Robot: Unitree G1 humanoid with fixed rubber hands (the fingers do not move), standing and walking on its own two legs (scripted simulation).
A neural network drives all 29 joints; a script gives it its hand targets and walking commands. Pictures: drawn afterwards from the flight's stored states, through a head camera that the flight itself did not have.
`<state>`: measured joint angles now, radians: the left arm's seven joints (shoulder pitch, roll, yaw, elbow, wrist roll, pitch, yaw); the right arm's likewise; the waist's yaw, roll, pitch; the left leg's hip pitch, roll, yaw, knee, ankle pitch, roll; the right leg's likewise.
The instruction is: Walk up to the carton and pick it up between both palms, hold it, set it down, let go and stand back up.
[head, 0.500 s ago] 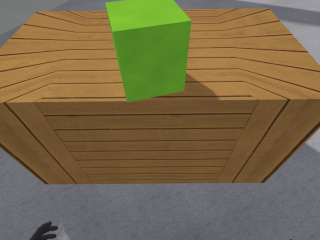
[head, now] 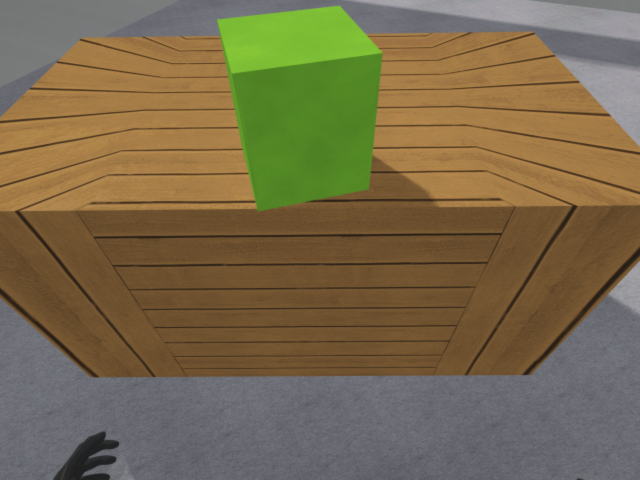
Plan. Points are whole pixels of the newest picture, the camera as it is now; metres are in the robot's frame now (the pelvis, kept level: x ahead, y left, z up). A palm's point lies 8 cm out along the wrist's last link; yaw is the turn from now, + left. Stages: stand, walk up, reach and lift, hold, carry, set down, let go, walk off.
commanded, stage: walk up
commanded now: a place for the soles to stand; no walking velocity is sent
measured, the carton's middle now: (298, 110) +0.68 +0.05 +0.12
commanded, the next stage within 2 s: none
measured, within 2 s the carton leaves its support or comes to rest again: neither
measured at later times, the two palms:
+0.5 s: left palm (49, 464) +0.18 +0.37 -0.09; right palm (579, 463) +0.15 -0.27 -0.04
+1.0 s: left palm (111, 383) +0.27 +0.31 -0.05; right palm (585, 386) +0.26 -0.35 -0.08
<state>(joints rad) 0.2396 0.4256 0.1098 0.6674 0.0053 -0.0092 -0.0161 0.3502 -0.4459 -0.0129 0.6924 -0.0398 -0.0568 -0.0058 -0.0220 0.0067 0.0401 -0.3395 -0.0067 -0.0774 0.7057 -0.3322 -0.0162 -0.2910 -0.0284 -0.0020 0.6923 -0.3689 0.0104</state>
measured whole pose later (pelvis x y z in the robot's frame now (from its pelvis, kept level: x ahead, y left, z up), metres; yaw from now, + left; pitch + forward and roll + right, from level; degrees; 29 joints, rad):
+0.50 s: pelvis +0.08 +0.06 +0.01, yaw +2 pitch -3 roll -2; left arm 0.29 0.43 0.11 0.67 0.01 -0.01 -0.05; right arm 0.38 -0.47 -0.01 0.69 -0.04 -0.11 0.01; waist -0.02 -0.06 0.05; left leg -0.27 0.02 -0.03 0.66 -0.34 0.01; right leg -0.56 -0.03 0.02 1.06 -0.37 -0.02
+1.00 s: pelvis +0.19 -0.02 +0.01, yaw +1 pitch -4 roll +2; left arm 0.36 0.43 0.11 0.67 0.01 -0.06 -0.03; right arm 0.37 -0.50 -0.01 0.69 -0.04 -0.06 0.01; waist -0.02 0.01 0.09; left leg -0.48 0.04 -0.02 1.04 -0.37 0.02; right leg -0.27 -0.02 0.01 0.66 -0.32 -0.02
